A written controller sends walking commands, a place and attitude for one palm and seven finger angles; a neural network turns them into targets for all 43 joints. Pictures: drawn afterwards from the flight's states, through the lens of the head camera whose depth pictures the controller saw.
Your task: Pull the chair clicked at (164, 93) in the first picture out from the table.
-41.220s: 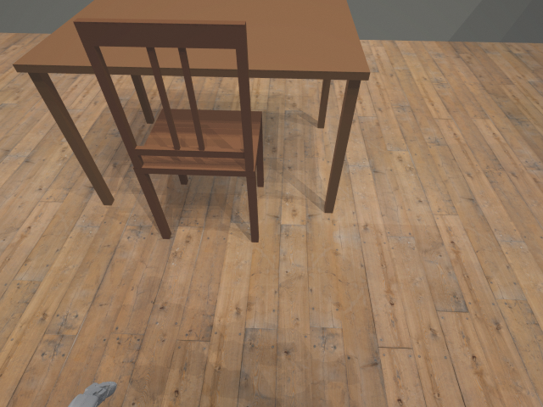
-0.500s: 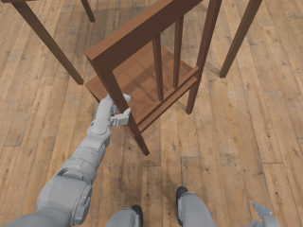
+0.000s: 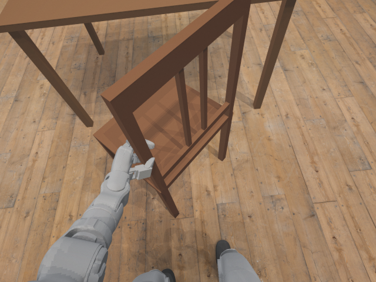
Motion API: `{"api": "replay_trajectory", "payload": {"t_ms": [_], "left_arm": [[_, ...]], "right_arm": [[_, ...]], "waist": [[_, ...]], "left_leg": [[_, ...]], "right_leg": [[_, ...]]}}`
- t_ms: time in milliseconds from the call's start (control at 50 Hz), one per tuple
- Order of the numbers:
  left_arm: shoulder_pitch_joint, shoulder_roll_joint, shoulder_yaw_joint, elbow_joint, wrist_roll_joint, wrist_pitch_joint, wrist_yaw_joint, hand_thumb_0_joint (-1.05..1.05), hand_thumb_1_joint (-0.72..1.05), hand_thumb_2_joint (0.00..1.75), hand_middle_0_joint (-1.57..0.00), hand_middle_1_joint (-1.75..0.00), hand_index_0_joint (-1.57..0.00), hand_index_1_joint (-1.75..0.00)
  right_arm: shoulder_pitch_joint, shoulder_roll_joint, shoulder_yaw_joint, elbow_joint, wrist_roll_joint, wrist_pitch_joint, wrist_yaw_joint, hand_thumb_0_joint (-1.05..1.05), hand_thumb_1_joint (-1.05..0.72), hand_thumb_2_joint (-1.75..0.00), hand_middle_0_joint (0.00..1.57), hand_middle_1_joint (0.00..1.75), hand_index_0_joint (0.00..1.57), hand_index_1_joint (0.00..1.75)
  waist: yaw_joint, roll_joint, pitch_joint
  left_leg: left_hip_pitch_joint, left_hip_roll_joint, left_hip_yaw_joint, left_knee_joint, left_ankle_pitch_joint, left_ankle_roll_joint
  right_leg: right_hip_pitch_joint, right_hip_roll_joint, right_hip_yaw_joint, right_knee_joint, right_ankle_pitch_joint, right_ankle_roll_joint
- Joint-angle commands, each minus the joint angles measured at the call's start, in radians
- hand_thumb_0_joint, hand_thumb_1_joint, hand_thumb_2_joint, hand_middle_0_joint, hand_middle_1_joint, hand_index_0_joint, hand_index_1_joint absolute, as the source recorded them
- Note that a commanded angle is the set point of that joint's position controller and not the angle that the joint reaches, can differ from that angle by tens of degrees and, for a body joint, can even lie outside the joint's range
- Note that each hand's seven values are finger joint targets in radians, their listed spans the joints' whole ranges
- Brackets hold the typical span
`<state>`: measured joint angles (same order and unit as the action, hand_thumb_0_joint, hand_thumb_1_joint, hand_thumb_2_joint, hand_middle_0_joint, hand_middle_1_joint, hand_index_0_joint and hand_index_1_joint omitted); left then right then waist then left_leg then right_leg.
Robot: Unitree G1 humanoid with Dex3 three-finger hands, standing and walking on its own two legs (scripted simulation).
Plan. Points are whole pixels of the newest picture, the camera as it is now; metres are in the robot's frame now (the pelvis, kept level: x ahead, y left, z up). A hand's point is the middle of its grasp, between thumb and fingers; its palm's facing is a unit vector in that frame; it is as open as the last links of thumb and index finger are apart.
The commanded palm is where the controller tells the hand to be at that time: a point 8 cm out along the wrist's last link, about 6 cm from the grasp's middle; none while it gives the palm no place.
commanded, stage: step backward, pulling the chair out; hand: left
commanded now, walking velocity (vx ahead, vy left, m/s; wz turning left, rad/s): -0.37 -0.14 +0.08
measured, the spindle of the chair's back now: (184, 114) +0.53 +0.00 -0.06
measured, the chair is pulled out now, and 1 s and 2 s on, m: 0.35 0.36 0.39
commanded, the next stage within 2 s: none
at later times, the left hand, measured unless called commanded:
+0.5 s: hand (145, 167) +0.37 +0.10 -0.06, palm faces -0.13 -0.95 -0.28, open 6.5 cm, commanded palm +0.38 +0.16 -0.05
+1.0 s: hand (146, 172) +0.36 +0.10 -0.06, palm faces -0.07 -0.95 -0.31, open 6.5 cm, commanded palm +0.37 +0.16 -0.05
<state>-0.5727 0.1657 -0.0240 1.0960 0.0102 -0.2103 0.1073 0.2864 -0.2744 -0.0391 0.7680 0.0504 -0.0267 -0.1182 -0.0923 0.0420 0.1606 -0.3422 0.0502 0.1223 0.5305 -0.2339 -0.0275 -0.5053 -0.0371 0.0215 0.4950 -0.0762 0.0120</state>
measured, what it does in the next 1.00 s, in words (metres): steps on the spot: left foot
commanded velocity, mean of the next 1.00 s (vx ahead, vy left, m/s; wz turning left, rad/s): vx -0.38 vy -0.03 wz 0.04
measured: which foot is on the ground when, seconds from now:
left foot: down 0.00-0.20, up 0.22-0.32, down 0.34-1.00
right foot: down 0.00-1.00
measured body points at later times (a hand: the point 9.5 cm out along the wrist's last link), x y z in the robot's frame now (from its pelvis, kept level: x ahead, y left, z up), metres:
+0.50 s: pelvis +0.00 +0.00 +0.00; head +0.10 -0.03 +0.44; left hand +0.37 +0.15 -0.04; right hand +0.06 -0.27 -0.15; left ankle -0.03 +0.13 -0.73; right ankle +0.12 -0.12 -0.73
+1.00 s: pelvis -0.01 -0.02 +0.00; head +0.09 -0.06 +0.43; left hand +0.36 +0.15 -0.04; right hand +0.04 -0.29 -0.16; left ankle -0.04 +0.13 -0.73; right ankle +0.12 -0.12 -0.73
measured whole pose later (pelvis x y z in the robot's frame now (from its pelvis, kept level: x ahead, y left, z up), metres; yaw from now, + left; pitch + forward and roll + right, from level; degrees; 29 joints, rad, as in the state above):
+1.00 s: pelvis -0.01 -0.02 +0.00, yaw +3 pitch +3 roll +2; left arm -0.58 0.17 -0.02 1.06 0.00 -0.18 0.10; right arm 0.27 -0.27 -0.04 0.76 0.06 0.00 -0.10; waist -0.08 0.05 0.17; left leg -0.32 0.04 0.02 0.61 -0.37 -0.04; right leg -0.51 -0.04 -0.05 0.51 -0.06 -0.03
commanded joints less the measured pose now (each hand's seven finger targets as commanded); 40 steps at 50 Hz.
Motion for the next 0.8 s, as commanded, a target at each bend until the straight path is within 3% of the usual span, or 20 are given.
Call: {"api": "replay_trajectory", "payload": {"t_ms": [0, 60, 100, 120, 160, 180, 220, 280, 360, 380, 400, 440, 480, 520, 560, 620, 660, 700, 740, 780], "left_arm": [[-0.327, 0.187, 0.064, -0.218, -0.013, -0.088, 0.008, 0.00, 0.90, 0.90, -0.50, -1.45, -0.50, -1.45], [-0.344, 0.203, 0.070, -0.204, -0.015, -0.085, 0.000, 0.00, 0.90, 0.90, -0.50, -1.45, -0.50, -1.45], [-0.343, 0.197, 0.056, -0.191, -0.015, -0.086, -0.007, 0.00, 0.90, 0.90, -0.50, -1.45, -0.50, -1.45], [-0.339, 0.200, 0.056, -0.194, -0.022, -0.084, -0.002, 0.00, 0.90, 0.90, -0.50, -1.45, -0.50, -1.45], [-0.292, 0.229, 0.087, -0.156, -0.028, -0.079, 0.009, 0.00, 0.90, 0.90, -0.50, -1.45, -0.50, -1.45], [-0.282, 0.222, 0.083, -0.140, -0.024, -0.076, 0.010, 0.00, 0.90, 0.90, -0.50, -1.45, -0.50, -1.45], [-0.309, 0.206, 0.074, -0.148, -0.017, -0.071, 0.009, 0.00, 0.90, 0.90, -0.50, -1.45, -0.50, -1.45], [-0.311, 0.203, 0.075, -0.145, -0.016, -0.063, 0.009, 0.00, 0.90, 0.90, -0.50, -1.45, -0.50, -1.45], [-0.340, 0.152, 0.042, -0.189, -0.014, -0.076, 0.002, 0.00, 0.90, 0.90, -0.50, -1.45, -0.50, -1.45], [-0.377, 0.132, 0.021, -0.225, -0.016, -0.077, -0.006, 0.00, 0.90, 0.90, -0.50, -1.45, -0.50, -1.45], [-0.405, 0.127, 0.020, -0.240, -0.014, -0.074, -0.007, 0.00, 0.90, 0.90, -0.50, -1.45, -0.50, -1.45], [-0.397, 0.138, 0.040, -0.246, -0.010, -0.071, -0.005, 0.00, 0.90, 0.90, -0.50, -1.45, -0.50, -1.45], [-0.380, 0.145, 0.044, -0.234, -0.015, -0.066, -0.009, 0.00, 0.90, 0.90, -0.50, -1.45, -0.50, -1.45], [-0.387, 0.151, 0.037, -0.239, -0.028, -0.065, -0.015, 0.00, 0.90, 0.90, -0.50, -1.45, -0.50, -1.45], [-0.348, 0.160, 0.037, -0.214, -0.038, -0.058, -0.017, 0.00, 0.90, 0.90, -0.50, -1.45, -0.50, -1.45], [-0.341, 0.174, 0.046, -0.189, -0.037, -0.041, -0.015, 0.00, 0.90, 0.90, -0.50, -1.45, -0.50, -1.45], [-0.343, 0.177, 0.051, -0.203, -0.036, -0.037, -0.006, 0.00, 0.90, 0.90, -0.50, -1.45, -0.50, -1.45], [-0.342, 0.169, 0.045, -0.217, -0.032, -0.041, -0.002, 0.00, 0.90, 0.90, -0.50, -1.45, -0.50, -1.45], [-0.336, 0.156, 0.040, -0.247, -0.028, -0.049, 0.001, 0.00, 0.90, 0.90, -0.50, -1.45, -0.50, -1.45], [-0.349, 0.159, 0.046, -0.278, -0.021, -0.054, 0.004, 0.00, 0.90, 0.90, -0.50, -1.45, -0.50, -1.45]], "right_arm": [[0.048, -0.121, -0.036, -0.094, -0.011, -0.035, -0.007, 0.00, -0.90, -0.90, 0.20, 0.30, 0.20, 0.30], [0.088, -0.125, -0.048, -0.075, -0.011, -0.033, -0.008, 0.00, -0.90, -0.90, 0.20, 0.30, 0.20, 0.30], [0.076, -0.111, -0.044, -0.073, -0.017, -0.032, -0.008, 0.00, -0.90, -0.90, 0.20, 0.30, 0.20, 0.30], [0.077, -0.111, -0.042, -0.072, -0.009, -0.034, -0.006, 0.00, -0.90, -0.90, 0.20, 0.30, 0.20, 0.30], [0.116, -0.102, -0.046, -0.046, 0.001, -0.043, -0.004, 0.00, -0.90, -0.90, 0.20, 0.30, 0.20, 0.30], [0.128, -0.099, -0.046, -0.037, 0.000, -0.048, 0.001, 0.00, -0.90, -0.90, 0.20, 0.30, 0.20, 0.30], [0.110, -0.097, -0.033, -0.033, -0.003, -0.054, 0.005, 0.00, -0.90, -0.90, 0.20, 0.30, 0.20, 0.30], [0.106, -0.103, -0.018, -0.029, -0.003, -0.057, 0.001, 0.00, -0.90, -0.90, 0.20, 0.30, 0.20, 0.30], [0.103, -0.143, -0.038, -0.061, -0.010, -0.048, -0.003, 0.00, -0.90, -0.90, 0.20, 0.30, 0.20, 0.30], [0.082, -0.127, -0.034, -0.073, -0.024, -0.039, -0.002, 0.00, -0.90, -0.90, 0.20, 0.30, 0.20, 0.30], [0.067, -0.119, -0.032, -0.078, -0.030, -0.029, -0.001, 0.00, -0.90, -0.90, 0.20, 0.30, 0.20, 0.30], [0.079, -0.118, -0.040, -0.080, -0.028, -0.017, 0.005, 0.00, -0.90, -0.90, 0.20, 0.30, 0.20, 0.30], [0.104, -0.123, -0.052, -0.079, -0.024, -0.014, 0.002, 0.00, -0.90, -0.90, 0.20, 0.30, 0.20, 0.30], [0.113, -0.120, -0.055, -0.069, -0.016, -0.005, -0.002, 0.00, -0.90, -0.90, 0.20, 0.30, 0.20, 0.30], [0.106, -0.116, -0.049, -0.065, -0.008, -0.006, -0.005, 0.00, -0.90, -0.90, 0.20, 0.30, 0.20, 0.30], [0.086, -0.107, -0.032, -0.058, 0.000, -0.006, -0.003, 0.00, -0.90, -0.90, 0.20, 0.30, 0.20, 0.30], [0.078, -0.109, -0.028, -0.064, 0.004, -0.011, -0.003, 0.00, -0.90, -0.90, 0.20, 0.30, 0.20, 0.30], [0.059, -0.115, -0.023, -0.074, -0.001, -0.011, -0.004, 0.00, -0.90, -0.90, 0.20, 0.30, 0.20, 0.30], [0.043, -0.120, -0.026, -0.096, -0.007, -0.008, -0.001, 0.00, -0.90, -0.90, 0.20, 0.30, 0.20, 0.30], [0.040, -0.124, -0.030, -0.114, -0.013, 0.001, 0.002, 0.00, -0.90, -0.90, 0.20, 0.30, 0.20, 0.30]], "waist": [[0.064, 0.043, -0.414], [0.043, -0.025, -0.457], [0.050, -0.023, -0.382], [0.057, -0.078, -0.366], [0.048, -0.255, -0.408], [0.051, -0.270, -0.437], [0.052, -0.229, -0.464], [0.043, -0.212, -0.466], [0.042, 0.043, -0.456], [0.045, 0.142, -0.444], [0.049, 0.152, -0.419], [0.051, 0.094, -0.425], [0.038, -0.033, -0.454], [0.026, -0.126, -0.514], [0.032, -0.150, -0.517], [0.046, -0.205, -0.499], [0.046, -0.186, -0.503], [0.051, -0.090, -0.490], [0.055, 0.019, -0.472], [0.060, 0.103, -0.455]], "left_leg": [[-0.016, 0.186, -0.179, -0.174, 0.035, 0.079], [0.080, 0.137, -0.127, -0.081, 0.125, 0.040], [0.003, 0.110, -0.129, -0.069, -0.085, 0.030], [-0.005, 0.081, -0.118, -0.025, -0.192, 0.028], [0.106, -0.003, -0.068, 0.118, -0.215, 0.011], [0.122, -0.021, -0.065, 0.188, -0.220, 0.010], [0.095, -0.020, -0.103, 0.224, -0.231, 0.011], [0.108, -0.001, -0.129, 0.034, -0.152, 0.018], [0.117, 0.148, -0.227, -0.139, 0.205, 0.068], [0.082, 0.185, -0.248, -0.159, 0.261, 0.078], [0.055, 0.200, -0.265, -0.147, 0.337, 0.078], [0.096, 0.188, -0.237, -0.076, 0.443, 0.052], [0.133, 0.148, -0.208, 0.004, 0.472, 0.016], [0.121, 0.089, -0.170, 0.073, 0.292, -0.015], [0.113, 0.032, -0.139, 0.112, 0.057, -0.023], [0.069, 0.001, -0.130, 0.094, -0.186, -0.004], [0.096, -0.002, -0.127, 0.029, -0.157, 0.009], [0.100, 0.042, -0.158, -0.082, -0.041, 0.032], [0.050, 0.108, -0.205, -0.139, 0.041, 0.056], [-0.003, 0.149, -0.230, -0.159, 0.123, 0.067]], "right_leg": [[0.293, -0.031, 0.005, 0.117, -0.137, 0.001], [0.299, -0.072, 0.046, 0.037, 0.055, -0.019], [0.250, -0.124, 0.094, -0.018, -0.103, -0.049], [0.207, -0.147, 0.131, -0.080, -0.206, -0.065], [0.137, -0.207, 0.186, -0.238, -0.295, -0.086], [0.156, -0.239, 0.194, -0.274, -0.293, -0.097], [0.218, -0.256, 0.171, -0.244, -0.161, -0.115], [0.259, -0.222, 0.092, -0.146, -0.045, -0.084], [0.254, -0.047, -0.006, 0.061, 0.001, 0.008], [0.275, -0.047, -0.006, 0.132, -0.021, 0.005], [0.290, -0.049, -0.002, 0.161, -0.018, -0.004], [0.316, -0.062, 0.010, 0.113, 0.101, -0.028], [0.346, -0.100, 0.048, 0.066, 0.355, -0.056], [0.404, -0.189, 0.107, 0.031, 0.491, -0.103], [0.391, -0.234, 0.130, -0.031, 0.471, -0.122], [0.367, -0.251, 0.115, -0.110, 0.225, -0.096], [0.336, -0.223, 0.081, -0.132, 0.058, -0.072], [0.315, -0.156, 0.035, -0.096, -0.055, -0.026], [0.340, -0.081, 0.006, -0.004, -0.086, 0.007], [0.364, -0.050, -0.007, 0.095, -0.057, 0.004]]}}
